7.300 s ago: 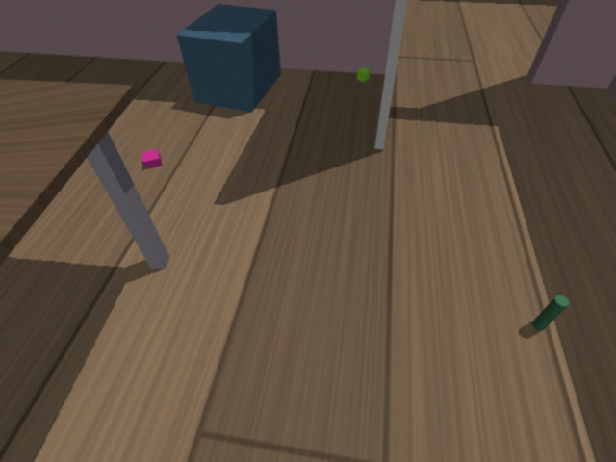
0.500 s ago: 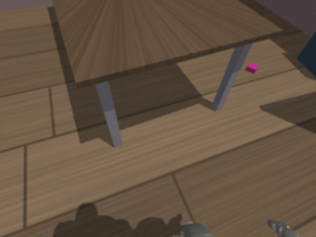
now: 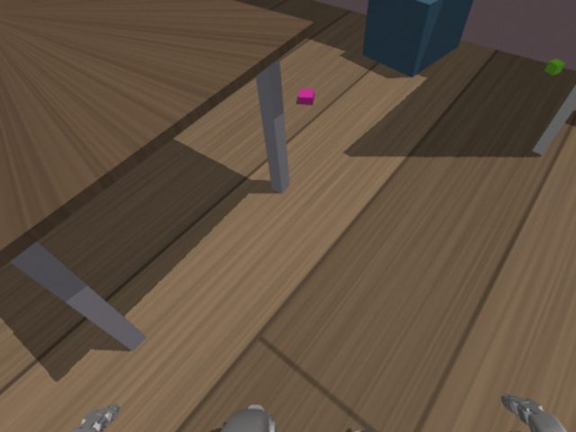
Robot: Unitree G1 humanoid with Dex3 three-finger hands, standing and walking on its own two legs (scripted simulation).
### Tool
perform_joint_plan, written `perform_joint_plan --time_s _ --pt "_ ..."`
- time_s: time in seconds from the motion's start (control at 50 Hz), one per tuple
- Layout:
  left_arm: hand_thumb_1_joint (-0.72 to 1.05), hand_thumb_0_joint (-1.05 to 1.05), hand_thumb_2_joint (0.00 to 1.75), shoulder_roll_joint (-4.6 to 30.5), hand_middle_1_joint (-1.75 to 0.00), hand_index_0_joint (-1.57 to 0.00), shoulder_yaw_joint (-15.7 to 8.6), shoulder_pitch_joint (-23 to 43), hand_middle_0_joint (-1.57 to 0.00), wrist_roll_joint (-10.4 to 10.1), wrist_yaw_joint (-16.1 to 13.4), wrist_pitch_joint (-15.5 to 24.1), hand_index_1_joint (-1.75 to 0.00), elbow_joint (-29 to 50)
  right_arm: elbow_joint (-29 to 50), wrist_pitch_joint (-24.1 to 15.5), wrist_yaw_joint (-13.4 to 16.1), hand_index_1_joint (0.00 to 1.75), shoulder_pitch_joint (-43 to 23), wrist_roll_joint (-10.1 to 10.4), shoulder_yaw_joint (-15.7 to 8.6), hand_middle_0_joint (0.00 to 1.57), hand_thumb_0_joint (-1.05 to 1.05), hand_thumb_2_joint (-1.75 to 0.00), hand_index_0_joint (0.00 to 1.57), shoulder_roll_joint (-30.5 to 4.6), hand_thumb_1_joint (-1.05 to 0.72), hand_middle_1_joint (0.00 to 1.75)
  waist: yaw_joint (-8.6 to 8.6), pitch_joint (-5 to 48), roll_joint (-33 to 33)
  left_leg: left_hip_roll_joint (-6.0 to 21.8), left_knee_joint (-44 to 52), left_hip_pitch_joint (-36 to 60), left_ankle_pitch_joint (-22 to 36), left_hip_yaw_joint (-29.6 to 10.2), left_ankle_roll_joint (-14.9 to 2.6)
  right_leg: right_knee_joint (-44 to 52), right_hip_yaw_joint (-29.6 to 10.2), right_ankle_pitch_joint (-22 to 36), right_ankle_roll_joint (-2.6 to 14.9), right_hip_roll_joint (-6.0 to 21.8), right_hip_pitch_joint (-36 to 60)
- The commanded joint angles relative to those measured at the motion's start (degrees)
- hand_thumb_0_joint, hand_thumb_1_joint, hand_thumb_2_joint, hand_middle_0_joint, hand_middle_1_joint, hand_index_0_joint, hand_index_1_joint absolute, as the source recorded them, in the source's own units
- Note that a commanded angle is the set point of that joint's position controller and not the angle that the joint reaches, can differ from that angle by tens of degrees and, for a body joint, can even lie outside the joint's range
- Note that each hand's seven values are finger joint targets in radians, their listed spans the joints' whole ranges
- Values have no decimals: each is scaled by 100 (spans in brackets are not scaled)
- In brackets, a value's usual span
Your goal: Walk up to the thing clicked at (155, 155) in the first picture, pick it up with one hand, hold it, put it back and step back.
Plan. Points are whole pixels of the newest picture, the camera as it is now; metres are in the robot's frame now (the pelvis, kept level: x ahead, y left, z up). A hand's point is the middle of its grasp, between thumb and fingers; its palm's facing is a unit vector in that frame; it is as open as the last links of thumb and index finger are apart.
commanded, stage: walk up
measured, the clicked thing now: (306, 96) +1.87 -0.07 -0.73
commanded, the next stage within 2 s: none
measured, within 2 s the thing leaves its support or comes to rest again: neither
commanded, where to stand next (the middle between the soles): +0.06 -0.01 m, yaw -49 degrees
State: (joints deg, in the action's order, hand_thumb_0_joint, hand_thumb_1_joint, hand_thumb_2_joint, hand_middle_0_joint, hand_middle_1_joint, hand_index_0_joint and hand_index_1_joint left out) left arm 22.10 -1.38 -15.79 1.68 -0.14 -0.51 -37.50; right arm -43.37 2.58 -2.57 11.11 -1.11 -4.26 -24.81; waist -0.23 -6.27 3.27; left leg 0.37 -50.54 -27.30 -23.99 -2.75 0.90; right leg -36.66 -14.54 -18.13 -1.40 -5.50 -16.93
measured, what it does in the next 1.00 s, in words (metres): steps on the spot, turning right: left foot, then right foot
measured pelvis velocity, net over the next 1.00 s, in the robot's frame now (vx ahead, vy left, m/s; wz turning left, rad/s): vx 0.00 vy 0.03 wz -0.68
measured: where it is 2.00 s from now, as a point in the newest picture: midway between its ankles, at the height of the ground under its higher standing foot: outside the picture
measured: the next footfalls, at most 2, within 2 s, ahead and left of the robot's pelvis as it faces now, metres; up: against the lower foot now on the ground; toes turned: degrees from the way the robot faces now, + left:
left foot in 0.06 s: +0.11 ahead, +0.12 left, +0.00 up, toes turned -7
right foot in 0.56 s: -0.03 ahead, -0.10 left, +0.00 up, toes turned -28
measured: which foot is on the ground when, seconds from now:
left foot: up 0.00-0.04, down 0.06-0.58, up 0.60-0.86, down 0.88-1.00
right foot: down 0.00-0.08, up 0.10-0.54, down 0.56-0.92, up 0.94-1.00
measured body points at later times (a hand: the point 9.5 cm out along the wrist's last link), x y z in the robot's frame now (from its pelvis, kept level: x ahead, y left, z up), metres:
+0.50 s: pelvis -0.01 +0.05 +0.01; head +0.04 +0.04 +0.45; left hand +0.22 +0.29 -0.11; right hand -0.09 -0.29 -0.08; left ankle +0.07 +0.13 -0.72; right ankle -0.06 -0.10 -0.69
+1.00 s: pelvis +0.00 +0.03 -0.01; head +0.03 +0.02 +0.44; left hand +0.27 +0.22 -0.12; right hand -0.14 -0.26 -0.11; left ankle +0.09 +0.11 -0.72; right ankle -0.08 -0.07 -0.68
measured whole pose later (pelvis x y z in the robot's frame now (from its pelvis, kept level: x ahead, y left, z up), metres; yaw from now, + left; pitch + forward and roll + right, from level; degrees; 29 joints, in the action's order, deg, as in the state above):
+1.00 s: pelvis +0.00 +0.03 -0.01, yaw -39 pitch -2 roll +0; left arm 23.5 -2.1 -13.7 0.4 -0.9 -1.1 -45.1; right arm -45.9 -2.3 -0.7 14.4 -1.6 -2.0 -22.0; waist -0.5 -7.2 -1.4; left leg 2.3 -42.3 -19.7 -20.2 3.6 -0.9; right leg -59.3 -7.4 -29.7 0.7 -5.2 -25.7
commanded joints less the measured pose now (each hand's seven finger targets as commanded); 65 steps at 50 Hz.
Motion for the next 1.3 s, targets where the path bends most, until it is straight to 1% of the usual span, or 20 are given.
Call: perform_joint_plan --time_s 0.0,0.02,0.06,0.08,0.22,0.5,0.52,0.56,0.58,0.64,0.84,0.88,0.9,0.92,1.02,1.14,1.16,1.18,1.2,1.28 --pt "90 0 90 1675 -30 -20 -614 334 -20 1 -150 125 -30 603 478 -254 157 30 317 20 -387 20 0 -90 20 -863 -90 30 -258 705 -1326 -197 1121 1118 340 4 -166 507 -1556 2556 1110 1087 -402" --pt "90 0 90 1567 -30 -20 -563 529 -20 -56 -159 112 -30 646 399 -311 183 30 720 -27 -420 20 0 -90 20 -928 -90 30 -550 799 -1120 -41 2125 1967 1020 -177 -257 20 -1309 2192 721 842 -894" --pt "90 0 90 1035 -30 -20 -412 -224 -20 -101 -226 43 -30 489 685 -343 226 30 212 -64 -565 20 0 -90 20 -1580 -90 30 -146 786 967 2351 3407 2386 1488 -2817 -903 -2145 289 -1530 -4 -651 -1868" --pt "90 0 90 1454 -30 -20 -503 -205 -20 -7 -260 21 -30 341 676 -382 215 30 231 72 -631 20 0 -90 20 -1732 -90 30 -155 846 547 2809 3292 1944 1408 -3028 -1298 -2823 295 -1543 55 21 -1779" --pt "90 0 90 1231 -30 -20 -505 -111 -20 -132 187 -105 -30 57 673 -498 265 30 371 15 -409 20 0 -90 20 -1126 -90 30 -171 764 586 1538 2969 2207 1836 -379 -795 -2690 774 -295 77 433 -1708" --pt "90 0 90 1167 -30 -20 -615 -470 -20 -50 179 5 -30 -295 709 -368 159 30 453 4 -506 20 0 -90 20 -1554 -90 30 -2 807 697 2214 2156 1166 867 624 -995 250 1821 -426 356 592 185" --pt "90 0 90 1299 -30 -20 -707 -672 -20 -10 141 61 -30 -420 710 -331 154 30 492 13 -429 20 0 -90 20 -1346 -90 30 126 889 268 1958 1452 747 701 841 -833 679 1629 -389 437 479 810" --pt "90 0 90 2114 -30 -20 -917 -574 -20 69 39 154 -30 -238 812 -270 160 30 518 107 -166 20 0 -90 20 -645 -90 30 244 228 -1954 395 -735 -1548 -957 1264 4 2041 -1921 -1399 1280 2080 1097" --pt "90 0 90 2262 -30 -20 -894 -413 -20 57 33 148 -30 -139 849 -285 271 30 6 106 -282 20 0 -90 20 -1078 -90 30 387 138 -1577 526 -1143 -1260 -1110 402 36 2029 -2456 -933 1863 2474 400" --pt "90 0 90 1689 -30 -20 -724 231 -20 -73 -46 164 -30 -115 294 -343 258 30 591 137 -254 20 0 -90 20 -1080 -90 30 -57 300 -1231 602 -996 -734 -144 253 -77 1421 -674 26 1318 1569 366" --pt "90 0 90 1470 -30 -20 -547 117 -20 -122 -81 152 -30 -50 101 -566 331 30 852 -3 -209 20 0 -90 20 -865 -90 30 -214 787 -1053 -27 1549 1391 594 471 -374 -190 -427 2655 1163 1252 -467" --pt "90 0 90 876 -30 -20 -369 123 -20 -204 -90 147 -30 72 130 -654 369 30 1001 -157 -386 20 0 -90 20 -1484 -90 30 -275 934 505 1550 2727 2278 1253 -1824 -809 -1689 308 862 387 216 -1580" --pt "90 0 90 1226 -30 -20 -447 36 -20 -168 -179 113 -30 -102 194 -648 329 30 748 -39 -465 20 0 -90 20 -1795 -90 30 -248 863 866 2655 2976 1868 1448 -2800 -1551 -2420 699 -1588 226 -1 -1578" --pt "90 0 90 1506 -30 -20 -501 35 -20 -97 -210 109 -30 -216 218 -639 300 30 599 -15 -498 20 0 -90 20 -1755 -90 30 -181 654 466 2790 3011 1541 1317 -2957 -1911 -2967 483 -1727 212 180 -1492" --pt "90 0 90 1282 -30 -20 -521 -142 -20 -144 36 162 -30 -568 197 -612 290 30 283 -62 -316 20 0 -90 20 -1435 -90 30 -88 278 797 1476 2778 1304 858 -673 -1191 -1889 1033 -852 229 402 -1185" --pt "90 0 90 1139 -30 -20 -532 -423 -20 -37 -44 337 -30 -910 285 -376 193 30 162 -25 -194 20 0 -90 20 -1244 -90 30 148 728 644 1396 1381 854 1951 74 -950 551 1728 126 297 170 587" --pt "90 0 90 1342 -30 -20 -614 -485 -20 -12 -94 384 -30 -954 278 -346 203 30 311 8 -86 20 0 -90 20 -911 -90 30 193 776 56 1165 715 348 1658 278 -679 834 1114 263 396 339 1114" --pt "90 0 90 1731 -30 -20 -682 -392 -20 48 -133 443 -30 -842 410 -338 199 30 239 48 26 20 0 -90 20 -549 -90 30 156 678 -1100 607 -219 -633 600 626 -253 1255 -987 572 825 1489 1310" --pt "90 0 90 1975 -30 -20 -651 -229 -20 -13 -152 441 -30 -789 401 -273 286 30 -123 65 -58 20 0 -90 20 -809 -90 30 230 595 -1032 455 -504 -334 -1054 196 -202 1349 -2063 891 1682 2423 380" --pt "90 0 90 1558 -30 -20 -463 228 -20 -48 -182 480 -30 -803 -99 -325 295 30 216 101 -80 20 0 -90 20 -885 -90 30 -86 545 -1062 570 -14 49 -406 51 -222 877 -906 1865 1312 1779 289"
